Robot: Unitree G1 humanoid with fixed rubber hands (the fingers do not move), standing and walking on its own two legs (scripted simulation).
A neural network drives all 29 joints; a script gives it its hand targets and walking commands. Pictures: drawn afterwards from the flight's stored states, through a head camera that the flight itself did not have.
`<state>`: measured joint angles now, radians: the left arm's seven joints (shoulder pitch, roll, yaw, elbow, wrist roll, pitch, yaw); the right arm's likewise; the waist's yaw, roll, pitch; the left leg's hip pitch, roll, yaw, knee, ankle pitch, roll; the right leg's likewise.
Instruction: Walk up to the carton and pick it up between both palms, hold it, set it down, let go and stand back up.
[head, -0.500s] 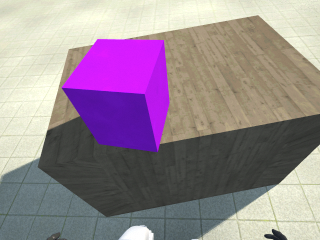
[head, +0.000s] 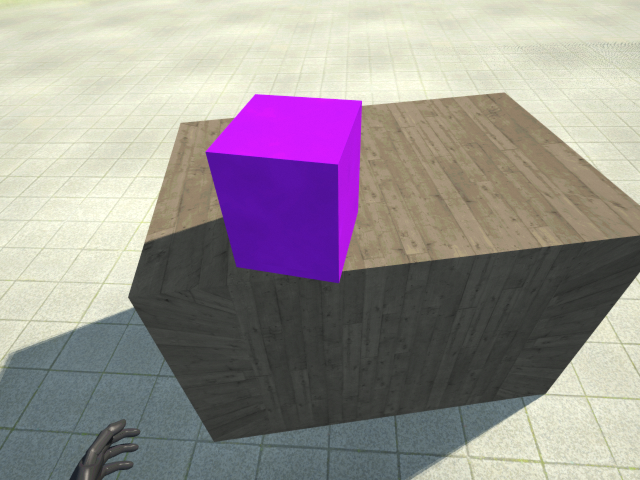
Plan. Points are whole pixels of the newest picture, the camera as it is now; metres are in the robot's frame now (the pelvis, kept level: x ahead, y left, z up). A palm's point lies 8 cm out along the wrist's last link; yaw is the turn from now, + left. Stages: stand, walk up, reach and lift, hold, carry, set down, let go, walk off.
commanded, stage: walk up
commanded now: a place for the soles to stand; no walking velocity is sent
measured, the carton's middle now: (296, 187) +0.61 +0.07 +0.06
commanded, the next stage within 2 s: none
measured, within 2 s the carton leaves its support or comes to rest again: neither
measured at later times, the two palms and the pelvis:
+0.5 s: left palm out of the picture -0.07 +0.31 -0.07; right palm out of the picture +0.00 -0.33 -0.10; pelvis -0.08 -0.03 +0.00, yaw +1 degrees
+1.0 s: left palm out of the picture +0.04 +0.36 -0.08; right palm out of the picture +0.04 -0.29 -0.09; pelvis -0.01 +0.03 +0.00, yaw +3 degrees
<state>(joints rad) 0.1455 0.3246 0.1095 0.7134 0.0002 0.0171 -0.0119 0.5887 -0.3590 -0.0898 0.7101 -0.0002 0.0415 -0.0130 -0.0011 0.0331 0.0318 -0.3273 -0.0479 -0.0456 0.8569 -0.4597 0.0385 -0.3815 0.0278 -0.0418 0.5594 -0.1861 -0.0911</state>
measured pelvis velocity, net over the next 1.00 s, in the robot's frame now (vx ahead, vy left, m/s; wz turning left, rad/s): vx -0.01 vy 0.03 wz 0.05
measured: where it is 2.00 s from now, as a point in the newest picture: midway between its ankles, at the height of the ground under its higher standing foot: outside the picture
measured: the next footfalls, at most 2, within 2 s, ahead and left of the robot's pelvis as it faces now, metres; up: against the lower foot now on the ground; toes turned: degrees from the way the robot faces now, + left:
left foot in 0.06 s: +0.04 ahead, +0.13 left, +0.02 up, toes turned -4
right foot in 0.44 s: -0.02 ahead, -0.11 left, +0.00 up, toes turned +0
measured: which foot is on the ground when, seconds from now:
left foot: up 0.00-0.04, down 0.06-0.44, up 0.46-0.98, down 1.00-1.00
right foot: down 0.00-0.04, up 0.06-0.42, down 0.44-1.00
